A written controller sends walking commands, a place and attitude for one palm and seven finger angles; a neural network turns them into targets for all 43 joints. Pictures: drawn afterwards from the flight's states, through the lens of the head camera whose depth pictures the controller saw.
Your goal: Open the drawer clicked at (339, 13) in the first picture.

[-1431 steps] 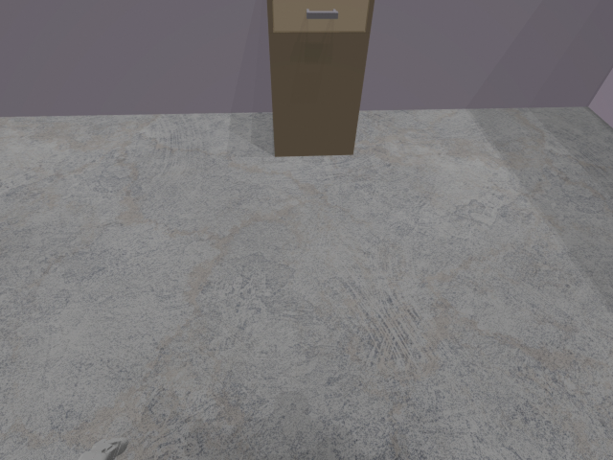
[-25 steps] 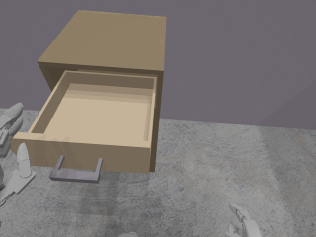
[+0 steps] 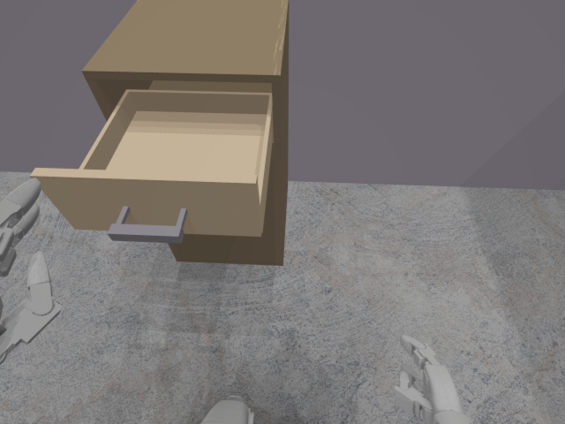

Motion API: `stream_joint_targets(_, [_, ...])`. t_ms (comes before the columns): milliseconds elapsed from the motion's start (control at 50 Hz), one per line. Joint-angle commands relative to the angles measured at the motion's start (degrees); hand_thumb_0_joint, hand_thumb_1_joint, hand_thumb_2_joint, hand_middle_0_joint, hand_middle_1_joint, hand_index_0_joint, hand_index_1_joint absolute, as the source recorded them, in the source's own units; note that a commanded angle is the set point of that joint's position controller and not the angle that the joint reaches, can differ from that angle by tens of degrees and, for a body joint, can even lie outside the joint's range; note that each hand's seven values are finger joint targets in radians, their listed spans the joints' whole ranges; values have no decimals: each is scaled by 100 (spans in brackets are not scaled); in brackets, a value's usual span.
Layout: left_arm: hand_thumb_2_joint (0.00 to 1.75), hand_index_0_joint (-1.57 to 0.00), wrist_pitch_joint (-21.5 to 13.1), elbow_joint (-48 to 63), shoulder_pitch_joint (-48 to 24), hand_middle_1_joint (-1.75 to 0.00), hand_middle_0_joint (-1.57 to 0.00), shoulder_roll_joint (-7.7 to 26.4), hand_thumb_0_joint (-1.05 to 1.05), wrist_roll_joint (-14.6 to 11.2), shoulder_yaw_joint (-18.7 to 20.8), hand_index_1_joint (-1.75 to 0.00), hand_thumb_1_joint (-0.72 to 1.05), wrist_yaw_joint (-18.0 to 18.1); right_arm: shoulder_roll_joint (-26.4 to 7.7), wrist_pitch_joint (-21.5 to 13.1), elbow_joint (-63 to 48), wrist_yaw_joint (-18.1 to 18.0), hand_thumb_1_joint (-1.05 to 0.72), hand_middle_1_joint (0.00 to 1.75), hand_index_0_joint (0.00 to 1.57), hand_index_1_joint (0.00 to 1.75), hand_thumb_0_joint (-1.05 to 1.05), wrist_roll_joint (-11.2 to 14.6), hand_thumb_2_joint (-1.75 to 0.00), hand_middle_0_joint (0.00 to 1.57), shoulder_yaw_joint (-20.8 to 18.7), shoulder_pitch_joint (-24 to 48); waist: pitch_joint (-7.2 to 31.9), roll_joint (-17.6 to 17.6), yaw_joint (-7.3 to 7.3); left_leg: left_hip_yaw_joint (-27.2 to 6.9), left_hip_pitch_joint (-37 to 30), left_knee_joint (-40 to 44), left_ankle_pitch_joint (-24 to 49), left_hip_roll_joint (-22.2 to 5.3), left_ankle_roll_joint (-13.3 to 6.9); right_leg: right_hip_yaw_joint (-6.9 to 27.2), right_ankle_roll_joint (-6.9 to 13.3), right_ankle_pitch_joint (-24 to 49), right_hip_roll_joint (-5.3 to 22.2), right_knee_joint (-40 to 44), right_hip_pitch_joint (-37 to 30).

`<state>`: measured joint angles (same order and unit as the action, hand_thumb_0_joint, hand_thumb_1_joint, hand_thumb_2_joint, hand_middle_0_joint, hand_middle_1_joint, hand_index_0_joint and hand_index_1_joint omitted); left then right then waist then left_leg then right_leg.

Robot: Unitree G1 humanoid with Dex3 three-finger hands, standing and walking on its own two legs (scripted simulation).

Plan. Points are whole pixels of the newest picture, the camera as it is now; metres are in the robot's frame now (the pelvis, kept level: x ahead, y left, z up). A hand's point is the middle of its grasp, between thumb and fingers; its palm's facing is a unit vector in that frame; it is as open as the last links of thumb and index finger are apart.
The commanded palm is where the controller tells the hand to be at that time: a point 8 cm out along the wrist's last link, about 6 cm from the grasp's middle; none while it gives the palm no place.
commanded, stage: stop stepping back and stand still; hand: left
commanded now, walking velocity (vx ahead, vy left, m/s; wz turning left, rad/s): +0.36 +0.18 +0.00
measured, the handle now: (150, 223) +0.43 +0.28 -0.03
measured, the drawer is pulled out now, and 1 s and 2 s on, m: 0.30 0.30 0.30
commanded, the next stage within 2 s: let the arm hang, fingers relaxed in 0.72 s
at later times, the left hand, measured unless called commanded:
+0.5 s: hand out of the picture +0.08 +0.23 +0.18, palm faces +0.45 -0.71 -0.54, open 7.4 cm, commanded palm +0.03 +0.26 +0.19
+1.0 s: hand out of the picture +0.09 +0.21 -0.07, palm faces +0.17 -0.92 -0.36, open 7.4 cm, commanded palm none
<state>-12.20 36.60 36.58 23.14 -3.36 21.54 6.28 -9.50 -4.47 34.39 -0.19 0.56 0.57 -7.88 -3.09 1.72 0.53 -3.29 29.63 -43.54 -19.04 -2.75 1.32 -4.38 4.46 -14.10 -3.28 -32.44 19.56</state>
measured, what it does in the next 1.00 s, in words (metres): steps on the spot: left foot, then right foot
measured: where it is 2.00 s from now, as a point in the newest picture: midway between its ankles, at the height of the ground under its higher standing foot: outside the picture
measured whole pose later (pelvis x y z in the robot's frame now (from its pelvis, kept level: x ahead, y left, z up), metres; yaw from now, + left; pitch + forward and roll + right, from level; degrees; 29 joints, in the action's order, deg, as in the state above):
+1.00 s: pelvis -0.08 -0.02 -0.01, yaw +6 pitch +0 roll +4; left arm 2.4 -19.5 16.1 14.1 2.0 6.3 2.0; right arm -13.9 -1.8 42.3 0.1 -2.3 -0.5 -11.3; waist 0.1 -1.2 -2.2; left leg 1.7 18.4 -36.7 -18.4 3.8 -1.0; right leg 1.3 0.7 -16.8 1.1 -41.6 23.5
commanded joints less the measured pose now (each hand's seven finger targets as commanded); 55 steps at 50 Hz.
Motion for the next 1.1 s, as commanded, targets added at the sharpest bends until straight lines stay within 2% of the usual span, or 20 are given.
stream_joint_targets(0, [90, -20, -69, 621, 231, -30, -20, 753, 0, -10, 695, -30, 90, 285, -675, -45, -926, -218, -90, 30, 20, 30, 0, 35, -90, 20, -346, 265, 966, -978, -249, -90, -109, -2277, -334, 245, 20, 2256, 195, -1561, 2127, 1944, 293])
stream_joint_targets(200, [90, -20, -252, 787, -175, -30, -20, 802, 0, 282, 428, -30, 90, 502, -898, -366, -846, -362, -90, 30, 20, 30, 0, -62, -90, 20, -328, -105, 839, -630, -170, 772, -1793, 2478, -445, 383, -529, 1483, -205, -1710, 1532, 1880, -645])
stream_joint_targets(260, [90, -20, -430, 1062, -53, -30, -20, 829, 0, 204, 536, -30, 90, 431, -1078, -466, -1007, -306, -90, 30, 20, 30, 0, -71, -90, 20, -484, -166, 699, 1226, -131, -538, -1934, 3403, -416, -812, -959, 384, -492, -844, 306, -462, -310])
stream_joint_targets(300, [90, -20, -341, 1076, 159, -30, -20, 910, 0, 213, 735, -30, 90, 398, -961, -517, -901, -223, -90, 30, 20, 30, 0, 7, -90, 20, -559, -246, 659, 1225, -181, -666, -1775, 3162, 54, -1313, -1248, -35, -621, -1197, 42, -2529, 459])
stream_joint_targets(360, [90, -20, -277, 1107, -42, -30, -20, 935, 0, 163, 799, -30, 90, 368, -867, -608, -746, -197, -90, 30, 20, 30, 0, 66, -90, 20, -458, -161, -25, 868, -172, -359, -1452, 2727, 437, -1252, -1176, 282, -453, -1023, 472, -2120, 851])
stream_joint_targets(440, [90, -20, -175, -91, -302, -30, -20, 701, 0, 196, 643, -30, 90, 297, -991, -451, -608, -316, -90, 30, 20, 30, 0, 17, -90, 20, -427, -18, -273, -236, 13, 336, -6, 876, -398, -464, -701, 369, -404, -412, 443, 781, -1507])
stream_joint_targets(480, [90, -20, -206, -150, -658, -30, -20, 849, 0, 174, 626, -30, 90, 247, -1017, -325, -794, -277, -90, 30, 20, 30, 0, 78, -90, 20, -534, 253, -2, -2305, -73, 363, 867, -2051, -1196, 508, -392, 3970, 120, -1668, 2291, 2420, -1175])
stream_joint_targets(520, [90, -20, -404, -78, -703, -30, -20, 513, 0, 210, 369, -30, 90, 130, -1091, -285, -609, -159, -90, 30, 20, 30, 0, -10, -90, 20, -621, -154, 188, -1373, -299, -187, 292, -2462, -209, 278, -309, 3443, -329, -2203, 1995, 2486, -440])
stream_joint_targets(580, [90, -20, -527, 648, -514, -30, -20, 702, 0, 166, 456, -30, 90, 167, -876, -117, -739, -167, -90, 30, 20, 30, 0, -16, -90, 20, -446, 174, 511, -826, -250, 194, -99, -1760, 423, 161, -232, 2117, -180, -1298, 1784, 2386, -380])
stream_joint_targets(720, [90, -20, -417, 1111, 19, -30, -20, 811, 0, 228, 466, -30, 90, 478, -707, -284, -864, -348, -90, 30, 20, 30, 0, -101, -90, 20, -318, 57, 629, -539, -79, 852, -1627, 1213, 73, 363, -398, 1541, 260, -2230, 1707, 2428, -130])
stream_joint_targets(780, [90, -20, -380, 882, 207, -30, -20, 706, 0, 159, 497, -30, 90, 517, -848, -274, -906, -382, -90, 30, 20, 30, 0, -39, -90, 20, -335, -112, 634, 218, -158, 185, -2083, 2437, -235, -54, -555, 1126, -37, -1638, 1065, 1325, -194])
stream_joint_targets(800, [90, -20, 702, -3802, -577, -30, -20, -786, 0, 716, -1698, -30, 90, -361, -1379, -340, 532, 261, -90, 30, 20, 30, 0, -157, -90, 20, -442, -702, -11, 803, -540, -981, -1457, 1739, 990, -709, -762, 201, -355, -212, 908, -486, 983])
stream_joint_targets(840, [90, -20, 1200, -3779, -744, -30, -20, -762, 0, 622, -1572, -30, 90, -486, -1253, -9, 169, 106, -90, 30, 20, 30, 0, -228, -90, 20, -513, -724, 342, 636, -443, -1355, -1482, 2040, 2179, -1328, -1257, 438, -507, -1439, 501, -1753, 1120])
stream_joint_targets(860, [90, -20, 1226, -3824, -1119, -30, -20, -810, 0, 654, -1695, -30, 90, -481, -1188, 19, 115, 87, -90, 30, 20, 30, 0, -289, -90, 20, -492, -614, 682, -106, -380, -1513, -1302, 1878, 2331, -1387, -1262, 529, -481, -1636, 566, -1960, 1062])
stream_joint_targets(920, [90, -20, 1194, -4756, -1571, -30, -20, -700, 0, 558, -1711, -30, 90, -549, -1133, 79, 133, -5, -90, 30, 20, 30, 0, -304, -90, 20, -321, -473, 928, -577, -128, -953, -1649, 1407, 4598, -1065, -1201, 559, -459, -1078, 431, -1177, 182])
stream_joint_targets(960, [90, -20, 1254, -5686, -1293, -30, -20, -434, 0, 555, -1659, -30, 90, -551, -1074, 185, 240, -47, -90, 30, 20, 30, 0, -190, -90, 20, -285, -129, 1061, -1033, 208, -35, -1065, 799, 2931, -185, -524, 1025, -376, 1826, 700, 108, -1227])
stream_joint_targets(980, [90, -20, 1243, -6102, -1201, -30, -20, -58, 0, 568, -1598, -30, 90, -527, -878, 250, 293, -52, -90, 30, 20, 30, 0, -123, -90, 20, -290, -224, 880, -1321, 159, 294, -431, 432, 826, 353, -225, 2023, -80, 2902, 1526, 558, -1643])
stream_joint_targets(1000, [90, -20, 1216, -6456, -1315, -30, -20, 183, 0, 550, -1616, -30, 90, -559, -803, 329, 394, -46, -90, 30, 20, 30, 0, -112, -90, 20, -300, -355, 629, -1155, 75, 401, -466, 240, -883, 465, -126, 2411, 308, 2815, 2056, 877, -1349])
stream_joint_targets(1020, [90, -20, 1206, -6754, -1574, -30, -20, 94, 0, 541, -1691, -30, 90, -583, -833, 413, 604, -64, -90, 30, 20, 30, 0, -111, -90, 20, -320, -406, 360, -854, -12, 317, -866, 62, -1089, 418, -150, 2352, 470, 1826, 1928, 1200, -649])
stream_joint_targets(1080, [90, -20, 1200, -7424, -2098, -30, -20, -153, 0, 477, -1747, -30, 90, -522, -623, 505, 1082, -52, -90, 30, 20, 30, 0, -149, -90, 20, -275, -794, 100, -624, -200, 174, -1323, 556, -170, 209, -222, 2051, 409, 830, 1489, 1286, -268])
